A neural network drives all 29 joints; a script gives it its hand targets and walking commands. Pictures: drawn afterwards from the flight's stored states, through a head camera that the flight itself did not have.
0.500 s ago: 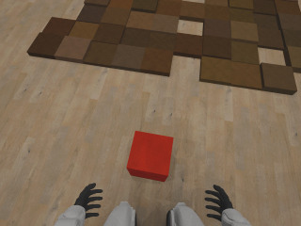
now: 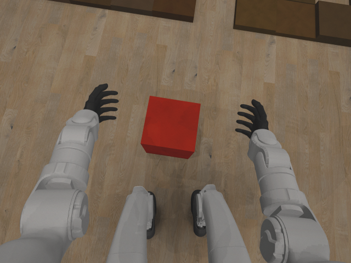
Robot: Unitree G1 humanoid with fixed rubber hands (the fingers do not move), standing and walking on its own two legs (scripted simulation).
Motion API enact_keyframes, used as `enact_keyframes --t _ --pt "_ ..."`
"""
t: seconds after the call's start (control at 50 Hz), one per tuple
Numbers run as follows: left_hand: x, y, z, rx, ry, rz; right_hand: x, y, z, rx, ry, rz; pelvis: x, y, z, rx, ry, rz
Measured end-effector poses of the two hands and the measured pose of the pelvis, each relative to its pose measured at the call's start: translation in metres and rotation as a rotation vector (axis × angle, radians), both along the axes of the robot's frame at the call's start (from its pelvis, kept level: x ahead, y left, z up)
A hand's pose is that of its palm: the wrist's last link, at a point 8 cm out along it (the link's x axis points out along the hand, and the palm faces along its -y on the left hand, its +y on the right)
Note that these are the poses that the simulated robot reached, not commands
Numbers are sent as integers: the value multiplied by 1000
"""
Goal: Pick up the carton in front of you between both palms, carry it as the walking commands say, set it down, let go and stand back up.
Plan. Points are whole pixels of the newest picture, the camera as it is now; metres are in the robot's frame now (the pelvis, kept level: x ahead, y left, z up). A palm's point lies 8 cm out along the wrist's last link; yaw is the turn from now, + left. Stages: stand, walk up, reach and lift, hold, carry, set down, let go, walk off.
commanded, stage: reach and lift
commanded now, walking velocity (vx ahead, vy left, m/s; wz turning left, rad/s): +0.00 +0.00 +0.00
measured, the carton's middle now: (170, 130) +0.50 -0.01 -0.54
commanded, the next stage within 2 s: none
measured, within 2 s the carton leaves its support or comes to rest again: neither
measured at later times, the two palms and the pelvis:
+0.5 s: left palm (106, 79) +0.55 +0.18 -0.15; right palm (244, 101) +0.48 -0.20 -0.15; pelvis +0.03 +0.01 -0.03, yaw -2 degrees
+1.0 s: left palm (124, 115) +0.53 +0.18 -0.40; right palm (220, 128) +0.47 -0.20 -0.40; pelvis -0.03 +0.00 -0.24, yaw -3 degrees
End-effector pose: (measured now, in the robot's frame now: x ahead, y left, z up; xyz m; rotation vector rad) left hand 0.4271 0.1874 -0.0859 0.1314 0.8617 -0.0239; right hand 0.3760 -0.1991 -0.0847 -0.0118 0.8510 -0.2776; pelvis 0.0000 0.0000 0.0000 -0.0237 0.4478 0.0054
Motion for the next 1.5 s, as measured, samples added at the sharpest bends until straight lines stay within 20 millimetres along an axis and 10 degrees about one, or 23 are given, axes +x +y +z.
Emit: enact_keyframes --t 0.38,0.54,0.82,1.14,1.32,1.5 --pt "126 -4 -31 -17 -202 -20 105 -3 -34 -29 -203 -27 18 6 -17 -11 314 -9" --pt "121 -9 -83 -28 -178 -1 105 -3 -83 -21 -178 -23 28 4 -43 -15 424 -16" --pt "96 -5 -247 -6 -171 29 89 -4 -243 -15 -148 -15 -7 -4 -175 -20 419 -24" --pt "100 -15 -360 -13 -121 42 92 6 -359 0 -84 -4 -39 -1 -273 -29 226 -30" --pt "102 -20 -400 -24 -139 23 107 -1 -385 -16 -83 2 -33 -1 -295 -31 200 -49" --pt "105 -24 -385 -28 -150 1 107 12 -376 2 -92 -1 -27 0 -294 -29 215 -52"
